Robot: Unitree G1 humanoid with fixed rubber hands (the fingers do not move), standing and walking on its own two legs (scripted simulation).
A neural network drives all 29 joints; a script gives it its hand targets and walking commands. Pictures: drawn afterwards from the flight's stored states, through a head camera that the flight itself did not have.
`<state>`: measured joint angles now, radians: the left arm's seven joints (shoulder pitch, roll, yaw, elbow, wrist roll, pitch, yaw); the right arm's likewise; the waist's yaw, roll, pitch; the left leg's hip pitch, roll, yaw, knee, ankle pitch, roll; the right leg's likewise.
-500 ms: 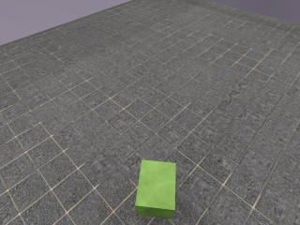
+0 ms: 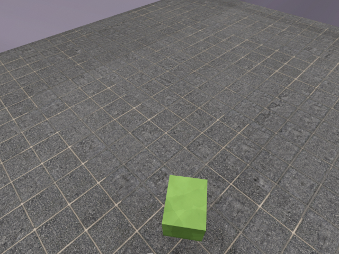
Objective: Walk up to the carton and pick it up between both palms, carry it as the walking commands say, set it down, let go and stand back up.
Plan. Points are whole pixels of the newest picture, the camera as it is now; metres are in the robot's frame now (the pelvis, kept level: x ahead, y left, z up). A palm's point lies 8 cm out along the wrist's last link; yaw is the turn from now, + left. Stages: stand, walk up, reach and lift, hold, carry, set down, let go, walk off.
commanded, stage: walk up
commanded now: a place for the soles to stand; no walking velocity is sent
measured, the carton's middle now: (185, 207) +0.49 -0.05 -0.64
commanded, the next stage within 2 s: reach and lift in 0.92 s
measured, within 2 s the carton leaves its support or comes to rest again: neither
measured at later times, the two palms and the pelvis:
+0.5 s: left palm out of the picture +0.02 +0.32 -0.07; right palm out of the picture +0.06 -0.33 -0.11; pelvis -0.04 -0.03 +0.00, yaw +3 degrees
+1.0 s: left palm out of the picture +0.03 +0.33 -0.08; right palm out of the picture +0.08 -0.31 -0.10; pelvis -0.03 -0.01 +0.00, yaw +4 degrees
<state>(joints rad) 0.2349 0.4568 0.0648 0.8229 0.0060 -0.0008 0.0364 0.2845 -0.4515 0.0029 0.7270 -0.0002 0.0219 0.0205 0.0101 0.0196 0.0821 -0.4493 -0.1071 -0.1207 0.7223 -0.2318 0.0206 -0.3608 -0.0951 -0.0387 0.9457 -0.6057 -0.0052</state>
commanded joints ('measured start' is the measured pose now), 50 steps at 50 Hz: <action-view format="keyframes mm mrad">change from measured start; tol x32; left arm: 1 195 210 70 66 4 -42 13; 50 -227 -10 129 -348 47 58 -29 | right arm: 1 -120 -173 -107 -111 -39 24 10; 50 -264 -130 -184 -240 -123 47 62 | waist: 1 42 27 -42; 50 -1 29 139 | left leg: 1 -97 145 -252 -210 -352 110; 5 -88 63 -78 363 -262 1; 12 210 36 106 -55 -201 28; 16 103 300 -487 -393 -443 237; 23 -258 90 44 238 -361 13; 30 212 240 -242 -166 213 149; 39 -163 145 70 189 -347 22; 44 250 275 -326 -186 226 200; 50 -212 104 174 -231 -375 -24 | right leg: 1 153 35 61 -442 148 -81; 3 71 -350 516 -686 -4 -238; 8 -34 -262 214 -481 360 -212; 15 -223 27 -1 -79 52 -41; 23 243 -350 505 -595 257 -243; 28 43 -163 89 -317 639 -116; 38 165 -355 470 -579 169 -245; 42 -1 -142 84 -270 568 -98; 46 -74 57 -1 -139 44 -32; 50 124 235 -127 -197 238 64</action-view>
